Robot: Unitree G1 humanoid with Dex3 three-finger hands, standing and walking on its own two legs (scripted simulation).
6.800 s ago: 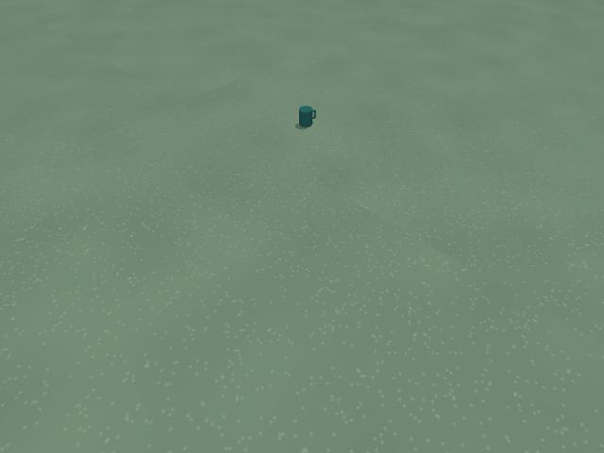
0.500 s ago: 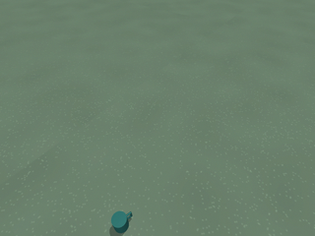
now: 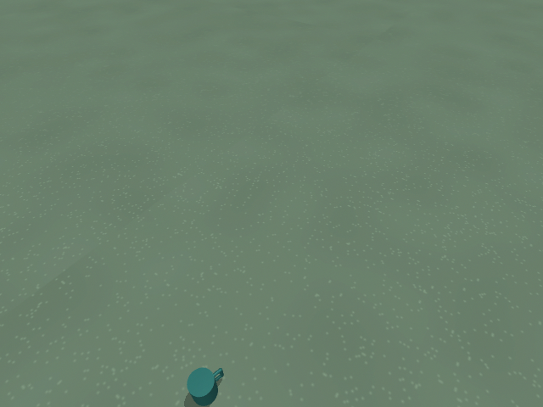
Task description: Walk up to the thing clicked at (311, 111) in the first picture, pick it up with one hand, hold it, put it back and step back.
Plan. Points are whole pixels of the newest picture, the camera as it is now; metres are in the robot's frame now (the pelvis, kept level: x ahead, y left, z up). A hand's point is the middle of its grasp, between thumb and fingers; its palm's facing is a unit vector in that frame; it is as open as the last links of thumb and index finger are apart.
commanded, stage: walk up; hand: left
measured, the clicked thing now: (207, 383) +0.41 +0.22 -0.73
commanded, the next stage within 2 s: stand in 0.32 s
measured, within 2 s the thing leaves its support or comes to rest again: neither
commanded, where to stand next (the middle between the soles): +0.04 +0.01 m, yaw +1 degrees
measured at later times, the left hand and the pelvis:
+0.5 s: hand out of the picture +0.08 +0.25 -0.16, palm faces -0.02 -0.95 -0.33, open 7.4 cm; pelvis +0.00 +0.00 +0.00, yaw +0 degrees
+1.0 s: hand out of the picture +0.08 +0.25 -0.16, palm faces -0.04 -0.94 -0.34, open 7.4 cm; pelvis +0.01 +0.00 +0.00, yaw +0 degrees
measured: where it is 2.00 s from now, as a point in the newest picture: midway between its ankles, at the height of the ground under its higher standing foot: outside the picture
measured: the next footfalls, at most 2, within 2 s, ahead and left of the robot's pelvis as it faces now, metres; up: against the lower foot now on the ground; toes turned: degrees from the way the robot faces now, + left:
none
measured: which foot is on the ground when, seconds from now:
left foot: down 0.00-1.00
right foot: down 0.00-1.00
